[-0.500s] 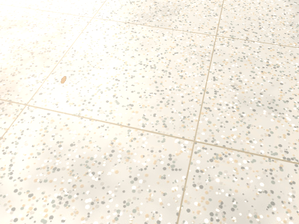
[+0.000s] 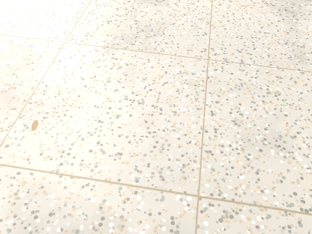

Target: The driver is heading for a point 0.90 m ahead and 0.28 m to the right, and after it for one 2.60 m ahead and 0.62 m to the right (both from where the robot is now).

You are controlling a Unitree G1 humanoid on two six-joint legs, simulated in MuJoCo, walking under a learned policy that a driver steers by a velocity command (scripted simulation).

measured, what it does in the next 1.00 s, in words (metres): walks ahead: right foot, then left foot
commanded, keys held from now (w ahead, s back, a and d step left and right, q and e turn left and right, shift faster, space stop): w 0.54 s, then w+e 0.46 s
